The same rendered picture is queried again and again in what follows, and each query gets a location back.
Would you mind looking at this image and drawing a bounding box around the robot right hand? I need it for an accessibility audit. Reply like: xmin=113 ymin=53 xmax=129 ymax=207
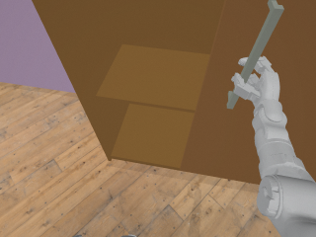
xmin=231 ymin=56 xmax=280 ymax=107

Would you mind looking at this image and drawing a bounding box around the right robot forearm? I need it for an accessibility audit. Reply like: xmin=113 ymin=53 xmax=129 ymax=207
xmin=252 ymin=99 xmax=316 ymax=184

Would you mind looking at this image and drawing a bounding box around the right robot upper arm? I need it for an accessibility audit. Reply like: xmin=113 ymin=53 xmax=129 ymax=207
xmin=256 ymin=174 xmax=316 ymax=237

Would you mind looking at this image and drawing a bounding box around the wardrobe door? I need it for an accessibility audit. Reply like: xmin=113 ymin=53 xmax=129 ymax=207
xmin=180 ymin=0 xmax=316 ymax=185

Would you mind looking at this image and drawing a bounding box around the handle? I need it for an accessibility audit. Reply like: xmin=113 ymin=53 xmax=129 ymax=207
xmin=226 ymin=0 xmax=284 ymax=110

